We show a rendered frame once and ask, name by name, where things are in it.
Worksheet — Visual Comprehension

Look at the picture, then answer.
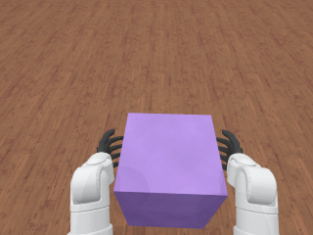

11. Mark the left robot forearm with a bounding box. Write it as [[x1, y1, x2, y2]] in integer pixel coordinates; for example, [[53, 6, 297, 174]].
[[67, 152, 114, 235]]

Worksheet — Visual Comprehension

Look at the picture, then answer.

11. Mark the left robot hand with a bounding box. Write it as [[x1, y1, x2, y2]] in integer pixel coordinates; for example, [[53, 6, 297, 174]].
[[96, 129, 124, 167]]

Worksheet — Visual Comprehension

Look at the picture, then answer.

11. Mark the right robot forearm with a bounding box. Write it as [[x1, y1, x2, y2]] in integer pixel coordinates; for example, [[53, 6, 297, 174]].
[[226, 153, 280, 235]]

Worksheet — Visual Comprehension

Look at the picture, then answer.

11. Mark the carton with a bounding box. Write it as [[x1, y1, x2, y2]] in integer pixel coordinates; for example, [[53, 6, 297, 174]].
[[113, 113, 229, 229]]

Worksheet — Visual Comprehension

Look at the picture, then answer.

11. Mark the right robot hand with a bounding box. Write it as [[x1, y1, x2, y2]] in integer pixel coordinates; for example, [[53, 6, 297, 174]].
[[216, 129, 243, 170]]

